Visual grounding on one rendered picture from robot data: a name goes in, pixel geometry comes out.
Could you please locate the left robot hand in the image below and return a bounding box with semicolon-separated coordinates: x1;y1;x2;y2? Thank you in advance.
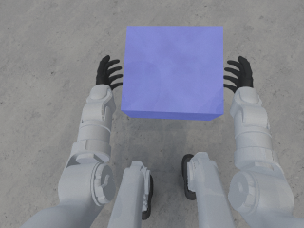
96;55;123;90

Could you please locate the right robot upper arm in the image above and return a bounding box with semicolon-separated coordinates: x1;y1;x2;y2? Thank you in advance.
228;170;304;228

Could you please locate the carton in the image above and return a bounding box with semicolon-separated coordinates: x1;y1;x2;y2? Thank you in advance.
121;26;224;121

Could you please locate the robot left forearm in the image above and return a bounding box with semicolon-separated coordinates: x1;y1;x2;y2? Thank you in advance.
58;84;117;197

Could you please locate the robot left foot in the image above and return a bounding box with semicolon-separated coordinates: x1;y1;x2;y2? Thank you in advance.
142;175;154;220

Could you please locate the right robot hand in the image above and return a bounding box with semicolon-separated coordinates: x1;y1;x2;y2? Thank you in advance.
223;56;254;94

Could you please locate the robot right forearm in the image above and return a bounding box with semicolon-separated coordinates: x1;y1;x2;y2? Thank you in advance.
229;86;295;209

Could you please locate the left robot shin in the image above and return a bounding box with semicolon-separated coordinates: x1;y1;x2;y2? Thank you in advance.
123;161;149;211

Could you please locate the left robot upper arm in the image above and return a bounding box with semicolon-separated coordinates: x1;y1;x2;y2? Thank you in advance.
19;161;116;228

